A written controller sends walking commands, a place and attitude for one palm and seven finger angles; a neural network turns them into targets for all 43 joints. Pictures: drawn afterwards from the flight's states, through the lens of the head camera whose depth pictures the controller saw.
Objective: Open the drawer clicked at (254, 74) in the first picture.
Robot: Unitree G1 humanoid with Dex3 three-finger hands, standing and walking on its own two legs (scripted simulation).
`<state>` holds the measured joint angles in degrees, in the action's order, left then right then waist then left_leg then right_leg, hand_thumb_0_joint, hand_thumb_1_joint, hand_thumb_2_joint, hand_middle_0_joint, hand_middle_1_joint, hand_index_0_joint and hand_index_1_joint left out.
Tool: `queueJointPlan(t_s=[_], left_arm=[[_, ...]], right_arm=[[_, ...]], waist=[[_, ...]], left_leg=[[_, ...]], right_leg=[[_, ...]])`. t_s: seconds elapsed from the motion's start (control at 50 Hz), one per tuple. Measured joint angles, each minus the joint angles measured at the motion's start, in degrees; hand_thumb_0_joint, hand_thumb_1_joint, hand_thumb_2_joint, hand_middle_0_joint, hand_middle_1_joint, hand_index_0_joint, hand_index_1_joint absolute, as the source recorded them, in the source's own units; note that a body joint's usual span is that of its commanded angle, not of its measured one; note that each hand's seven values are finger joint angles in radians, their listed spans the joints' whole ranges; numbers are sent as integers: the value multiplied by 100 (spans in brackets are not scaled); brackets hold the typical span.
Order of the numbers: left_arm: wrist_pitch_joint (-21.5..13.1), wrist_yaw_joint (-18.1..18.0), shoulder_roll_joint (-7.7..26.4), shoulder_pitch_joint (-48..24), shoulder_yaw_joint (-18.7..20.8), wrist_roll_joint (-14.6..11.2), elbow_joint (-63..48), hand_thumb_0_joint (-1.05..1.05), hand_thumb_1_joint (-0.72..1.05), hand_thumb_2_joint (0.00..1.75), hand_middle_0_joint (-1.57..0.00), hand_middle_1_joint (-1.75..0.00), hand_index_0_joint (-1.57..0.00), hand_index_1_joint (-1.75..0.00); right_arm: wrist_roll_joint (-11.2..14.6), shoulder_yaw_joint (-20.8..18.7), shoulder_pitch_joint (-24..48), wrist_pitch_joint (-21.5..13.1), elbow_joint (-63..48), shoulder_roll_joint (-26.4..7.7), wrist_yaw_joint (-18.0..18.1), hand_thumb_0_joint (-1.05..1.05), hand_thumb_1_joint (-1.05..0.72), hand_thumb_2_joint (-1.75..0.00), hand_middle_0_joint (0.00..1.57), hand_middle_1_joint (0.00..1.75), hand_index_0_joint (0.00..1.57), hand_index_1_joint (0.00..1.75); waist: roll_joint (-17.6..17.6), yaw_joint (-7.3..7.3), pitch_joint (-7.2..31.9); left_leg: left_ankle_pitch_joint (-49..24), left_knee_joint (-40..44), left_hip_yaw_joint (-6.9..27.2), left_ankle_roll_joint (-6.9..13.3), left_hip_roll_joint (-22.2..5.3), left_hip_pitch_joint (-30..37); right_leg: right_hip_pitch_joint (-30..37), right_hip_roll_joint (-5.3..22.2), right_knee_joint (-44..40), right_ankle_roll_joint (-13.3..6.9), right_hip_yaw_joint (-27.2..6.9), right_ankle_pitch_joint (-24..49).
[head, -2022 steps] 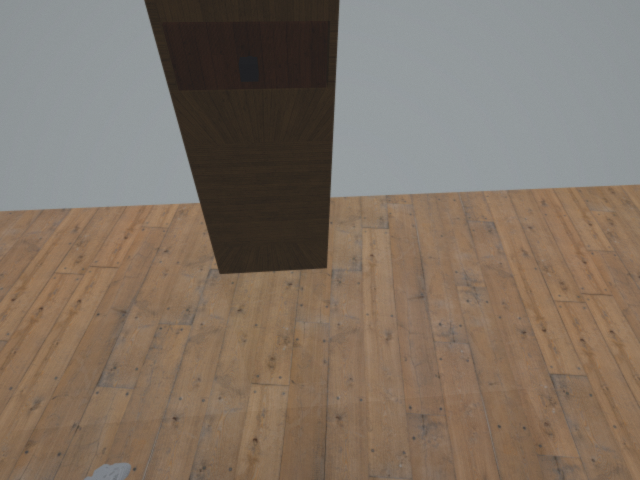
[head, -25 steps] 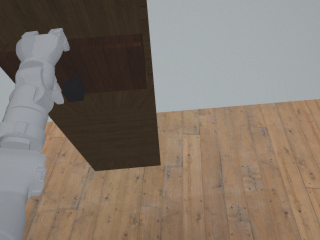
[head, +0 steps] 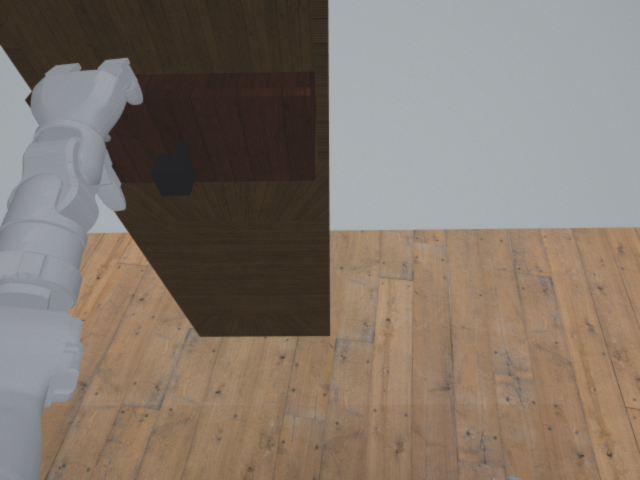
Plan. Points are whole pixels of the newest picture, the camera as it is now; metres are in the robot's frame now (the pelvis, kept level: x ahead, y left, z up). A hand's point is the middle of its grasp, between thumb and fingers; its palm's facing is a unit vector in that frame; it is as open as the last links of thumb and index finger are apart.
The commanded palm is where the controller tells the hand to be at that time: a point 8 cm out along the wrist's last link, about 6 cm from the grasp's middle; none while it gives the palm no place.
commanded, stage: lower the fingers behind the handle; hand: left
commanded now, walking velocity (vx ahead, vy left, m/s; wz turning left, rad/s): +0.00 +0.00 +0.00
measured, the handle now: (177, 164) +0.52 +0.22 +0.09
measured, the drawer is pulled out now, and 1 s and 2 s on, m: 0.05 0.05 0.05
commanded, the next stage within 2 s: close the thumb around the handle in 1.62 s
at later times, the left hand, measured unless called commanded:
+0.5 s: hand (120, 183) +0.47 +0.28 +0.11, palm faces -0.04 +0.02 -1.00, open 13.9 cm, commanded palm +0.46 +0.25 +0.18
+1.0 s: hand (172, 191) +0.48 +0.22 +0.08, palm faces +0.00 -0.03 -1.00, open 13.8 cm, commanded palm +0.46 +0.23 +0.15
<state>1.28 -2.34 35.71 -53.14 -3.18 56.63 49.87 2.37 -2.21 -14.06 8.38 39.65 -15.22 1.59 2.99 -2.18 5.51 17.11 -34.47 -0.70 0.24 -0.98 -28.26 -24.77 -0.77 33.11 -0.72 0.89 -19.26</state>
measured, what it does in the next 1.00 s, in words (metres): stands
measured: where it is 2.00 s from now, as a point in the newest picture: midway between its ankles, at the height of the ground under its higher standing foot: outside the picture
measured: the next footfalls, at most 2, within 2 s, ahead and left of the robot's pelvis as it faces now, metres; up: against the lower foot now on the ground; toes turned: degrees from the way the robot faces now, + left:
none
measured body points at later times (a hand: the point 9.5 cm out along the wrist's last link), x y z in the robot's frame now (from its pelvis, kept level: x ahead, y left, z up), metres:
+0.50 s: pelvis -0.01 +0.01 -0.01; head +0.06 +0.00 +0.44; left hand +0.46 +0.27 +0.16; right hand +0.03 -0.26 -0.14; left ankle -0.01 +0.12 -0.73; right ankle -0.04 -0.11 -0.73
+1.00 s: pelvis -0.01 +0.01 -0.01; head +0.06 +0.00 +0.43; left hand +0.47 +0.22 +0.13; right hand +0.02 -0.25 -0.14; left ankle -0.01 +0.12 -0.73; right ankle -0.04 -0.11 -0.73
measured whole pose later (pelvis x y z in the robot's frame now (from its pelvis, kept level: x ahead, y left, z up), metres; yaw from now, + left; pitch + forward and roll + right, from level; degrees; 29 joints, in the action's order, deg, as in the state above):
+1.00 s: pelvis -0.01 +0.01 -0.01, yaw -2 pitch +15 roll -1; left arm -4.5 -8.3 29.6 -47.3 -1.6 60.6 51.5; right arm 0.6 -2.9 -18.7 7.9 38.6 -13.6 1.4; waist 2.7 -4.8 6.4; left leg 18.8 -40.2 -2.4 1.4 -1.1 -35.9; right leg -32.8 -0.8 38.4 0.4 -0.9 -20.1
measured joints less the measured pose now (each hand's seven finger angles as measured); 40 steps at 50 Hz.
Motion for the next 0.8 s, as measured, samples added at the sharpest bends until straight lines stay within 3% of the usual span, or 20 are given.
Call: queueJointPlan(t_s=[0.04,0.08,0.12,0.18,0.24,0.3,0.36,0.42,0.48,0.52,0.62,0.7,0.8], left_arm=[[354,280,21,-102,-269,-4,171,0,-48,30,-31,-120,-31,-120],[448,660,-32,-77,-493,-63,172,0,-48,30,-31,-120,-31,-120],[241,1043,-112,14,-556,-165,123,-1,-48,30,-31,-120,-31,-120],[-407,1408,-204,259,-409,-314,-77,-1,-48,30,-31,-120,-31,-120],[-1066,1204,-172,497,7,-302,-425,0,-48,30,-32,-120,-29,-120],[-1450,658,-95,562,320,-152,-547,0,-48,30,-32,-120,-29,-120],[-1241,60,-50,509,446,9,-416,0,-48,30,-32,-120,-30,-120],[-698,-252,-21,429,352,144,-64,0,-48,30,-32,-120,-30,-120],[-219,-183,-53,376,43,183,207,0,-48,30,-31,-120,-30,-120],[-134,6,-130,408,-155,112,152,-1,-48,30,-32,-120,-31,-120],[-379,265,-231,501,-253,56,-92,0,-48,30,-32,-120,-31,-120],[-667,153,-256,320,-265,-12,-6,0,-48,30,-32,-120,-31,-120],[-623,-100,-469,177,-238,142,216,0,-49,30,-32,-120,-31,-120]], right_arm=[[30,12,-69,61,-6,-5,-8,1,-91,-90,20,29,20,30],[44,30,-136,114,-5,-10,25,1,-91,-90,20,29,20,30],[53,70,-161,151,6,-10,97,1,-91,-90,20,29,20,30],[44,104,-167,149,-43,8,213,1,-91,-90,20,30,20,30],[0,60,-206,82,-157,29,272,1,-91,-90,20,30,20,30],[-60,-12,-256,14,-194,24,225,1,-91,-90,20,30,20,30],[-94,-74,-306,-19,-152,4,100,1,-91,-90,20,29,20,30],[-83,-87,-341,-6,-61,-15,-5,1,-91,-90,20,29,20,30],[-54,-102,-396,6,17,6,-31,1,-91,-90,20,29,20,30],[-53,-118,-443,3,52,44,-2,1,-91,-90,20,29,20,30],[-86,-105,-498,-32,54,110,130,1,-91,-90,20,30,20,30],[-83,-84,-486,-68,27,107,117,1,-91,-90,20,30,20,30],[-97,-44,-403,-42,-46,82,11,1,-91,-90,20,29,20,30]], waist=[[45,9,33],[67,-1,42],[49,-46,16],[-32,-136,-66],[-110,-187,-122],[-143,-190,-111],[-124,-140,-75],[-74,-96,-32],[-32,-84,-6],[-36,-90,5],[-94,-172,48],[-117,-186,33],[-91,-192,21]], left_leg=[[-16,40,8,7,5,34],[-30,86,20,18,22,105],[-39,119,27,30,38,181],[-35,120,-1,40,41,238],[-3,31,-53,40,10,144],[45,-128,-92,42,-16,-83],[75,-260,-115,50,-28,-316],[79,-323,-116,69,-24,-461],[68,-325,-78,92,-3,-496],[59,-301,-48,105,16,-457],[96,-300,-34,123,42,-317],[135,-382,-38,134,54,-342],[135,-467,-95,150,56,-530]], right_leg=[[44,4,-52,4,8,20],[124,18,-103,13,21,30],[200,34,-128,23,28,30],[237,38,-108,30,1,24],[124,13,-27,29,-53,21],[-111,-9,114,34,-93,-1],[-346,-18,232,46,-117,-14],[-480,-13,274,66,-118,-8],[-478,5,237,84,-80,7],[-415,21,188,93,-50,16],[-251,45,153,113,-35,-9],[-274,58,233,121,-39,-48],[-503,66,364,133,-95,-54]])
